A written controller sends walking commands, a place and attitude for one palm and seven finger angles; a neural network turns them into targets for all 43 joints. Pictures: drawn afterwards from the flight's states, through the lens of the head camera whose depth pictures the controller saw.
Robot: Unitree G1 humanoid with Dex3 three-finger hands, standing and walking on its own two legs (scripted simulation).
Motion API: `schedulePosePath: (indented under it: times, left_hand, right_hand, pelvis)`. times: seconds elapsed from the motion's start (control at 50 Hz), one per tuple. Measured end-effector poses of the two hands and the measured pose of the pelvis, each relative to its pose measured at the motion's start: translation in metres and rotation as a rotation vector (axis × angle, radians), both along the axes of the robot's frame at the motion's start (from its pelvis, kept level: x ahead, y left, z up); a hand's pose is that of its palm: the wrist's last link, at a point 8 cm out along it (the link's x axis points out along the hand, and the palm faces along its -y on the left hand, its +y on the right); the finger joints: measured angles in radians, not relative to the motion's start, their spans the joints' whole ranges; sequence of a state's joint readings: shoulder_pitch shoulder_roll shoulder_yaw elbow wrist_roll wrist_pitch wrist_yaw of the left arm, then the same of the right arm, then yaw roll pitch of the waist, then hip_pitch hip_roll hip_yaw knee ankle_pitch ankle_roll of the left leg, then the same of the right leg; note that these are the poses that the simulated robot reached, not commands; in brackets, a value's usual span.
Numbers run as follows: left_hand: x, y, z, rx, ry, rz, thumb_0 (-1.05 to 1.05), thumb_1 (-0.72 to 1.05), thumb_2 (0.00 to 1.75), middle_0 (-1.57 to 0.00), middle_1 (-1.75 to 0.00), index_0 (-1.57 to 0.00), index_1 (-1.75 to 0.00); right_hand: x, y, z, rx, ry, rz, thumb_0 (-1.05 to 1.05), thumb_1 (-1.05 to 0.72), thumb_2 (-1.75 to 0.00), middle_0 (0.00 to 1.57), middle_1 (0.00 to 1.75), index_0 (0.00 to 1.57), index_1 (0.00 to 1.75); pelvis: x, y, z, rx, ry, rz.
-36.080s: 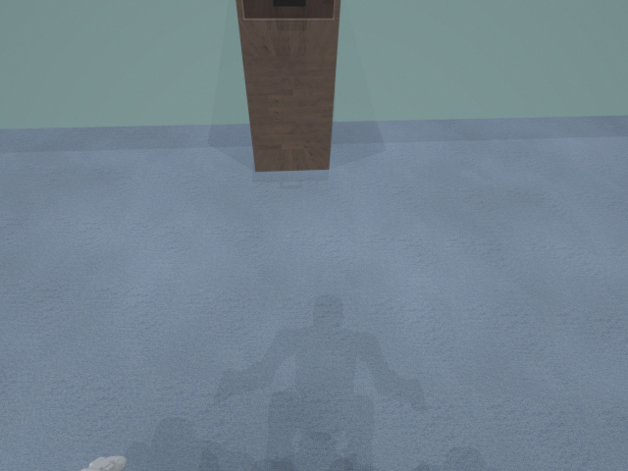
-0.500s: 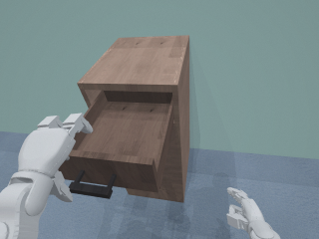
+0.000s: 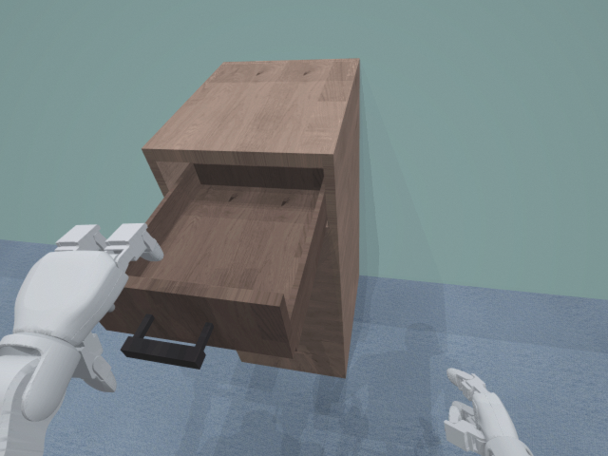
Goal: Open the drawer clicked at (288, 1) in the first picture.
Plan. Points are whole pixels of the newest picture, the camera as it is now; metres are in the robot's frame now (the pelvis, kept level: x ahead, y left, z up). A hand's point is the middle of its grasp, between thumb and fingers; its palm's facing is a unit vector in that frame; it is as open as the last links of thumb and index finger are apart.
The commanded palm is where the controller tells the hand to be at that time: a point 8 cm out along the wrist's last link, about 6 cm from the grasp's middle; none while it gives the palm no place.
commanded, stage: draw the hand back to the body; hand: left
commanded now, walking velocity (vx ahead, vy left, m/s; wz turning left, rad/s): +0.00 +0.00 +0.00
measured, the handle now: (170, 338) +0.25 +0.25 +0.02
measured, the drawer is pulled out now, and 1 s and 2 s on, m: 0.29 0.29 0.29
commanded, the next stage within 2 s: step back with the hand held close in 1.14 s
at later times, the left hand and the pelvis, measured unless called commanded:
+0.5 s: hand (99, 286) +0.20 +0.23 +0.21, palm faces +0.44 -0.83 -0.35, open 12.5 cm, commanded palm +0.14 +0.27 +0.21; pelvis +0.01 +0.00 +0.00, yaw +1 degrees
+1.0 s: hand (80, 292) +0.20 +0.25 +0.20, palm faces +0.46 -0.80 -0.38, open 8.2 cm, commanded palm +0.14 +0.29 +0.21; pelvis +0.02 +0.01 +0.00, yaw +1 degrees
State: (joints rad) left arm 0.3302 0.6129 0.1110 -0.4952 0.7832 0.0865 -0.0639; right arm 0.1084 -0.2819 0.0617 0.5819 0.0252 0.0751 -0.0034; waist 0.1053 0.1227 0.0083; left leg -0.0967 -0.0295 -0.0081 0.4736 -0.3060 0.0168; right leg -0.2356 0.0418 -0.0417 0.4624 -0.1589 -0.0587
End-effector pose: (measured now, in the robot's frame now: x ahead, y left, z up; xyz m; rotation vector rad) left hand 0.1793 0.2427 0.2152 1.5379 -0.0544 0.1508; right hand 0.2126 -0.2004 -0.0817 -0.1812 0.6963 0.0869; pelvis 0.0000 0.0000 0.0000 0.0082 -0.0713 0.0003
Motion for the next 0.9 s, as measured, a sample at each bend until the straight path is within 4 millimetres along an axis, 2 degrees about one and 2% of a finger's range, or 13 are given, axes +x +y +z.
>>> schedulePosePath:
  times: [0.16,0.22,0.26,0.3,0.36,0.44,0.52,0.9]
  left_hand:
    - [-0.009,0.010,0.002,-0.002,0.012,0.034,0.00,-0.49,0.30,-0.32,-1.20,-0.32,-1.20]
    - [-0.015,0.011,-0.002,-0.508,-0.108,-0.048,0.00,-0.48,0.30,-0.32,-1.19,-0.32,-1.19]
    - [-0.020,0.011,-0.005,-0.737,-0.207,-0.081,0.00,-0.46,0.31,-0.32,-1.18,-0.32,-1.18]
    - [-0.023,0.012,-0.003,-0.868,-0.309,-0.104,0.00,-0.43,0.32,-0.31,-1.16,-0.31,-1.16]
    - [-0.025,0.017,0.000,-0.964,-0.428,-0.121,0.00,-0.36,0.35,-0.31,-1.12,-0.31,-1.11]
    - [-0.022,0.022,0.003,-1.007,-0.493,-0.128,0.00,-0.25,0.40,-0.30,-1.04,-0.29,-1.04]
    - [-0.017,0.024,0.004,-1.002,-0.481,-0.138,0.00,-0.13,0.46,-0.28,-0.96,-0.28,-0.96]
    - [-0.023,0.043,0.003,-0.978,-0.456,-0.063,0.01,0.52,0.74,-0.24,-0.54,-0.23,-0.54]
  right_hand:
    - [0.001,-0.001,0.000,0.000,-0.011,0.006,0.01,-0.90,-0.90,0.20,0.30,0.20,0.30]
    - [-0.002,-0.002,0.006,-0.004,-0.071,-0.028,0.02,-0.90,-0.90,0.21,0.30,0.21,0.30]
    - [-0.006,-0.003,0.010,-0.016,-0.105,-0.052,0.02,-0.90,-0.90,0.21,0.30,0.21,0.30]
    - [-0.012,-0.004,0.013,-0.034,-0.123,-0.057,0.01,-0.90,-0.90,0.21,0.30,0.20,0.30]
    - [-0.021,-0.006,0.013,-0.053,-0.120,-0.056,0.01,-0.90,-0.90,0.21,0.30,0.20,0.30]
    - [-0.027,-0.008,0.010,-0.064,-0.101,-0.056,0.01,-0.90,-0.90,0.21,0.30,0.21,0.30]
    - [-0.027,-0.009,0.009,-0.063,-0.095,-0.065,0.02,-0.90,-0.90,0.21,0.30,0.21,0.30]
    - [-0.002,0.008,0.017,-0.038,-0.131,-0.053,0.02,-0.90,-0.90,0.21,0.30,0.21,0.30]
  pelvis:
    - [-0.001,-0.002,-0.001,-0.001,0.003,0.004]
    - [-0.002,-0.003,-0.001,-0.007,-0.010,0.013]
    - [-0.001,-0.004,0.000,-0.010,-0.014,0.012]
    - [0.001,-0.006,0.000,-0.013,-0.019,0.015]
    - [0.005,-0.006,0.001,-0.016,-0.025,0.020]
    - [0.009,-0.005,0.002,-0.018,-0.028,0.023]
    - [0.013,-0.002,0.003,-0.016,-0.024,0.017]
    - [0.018,0.007,0.004,-0.018,-0.014,0.017]
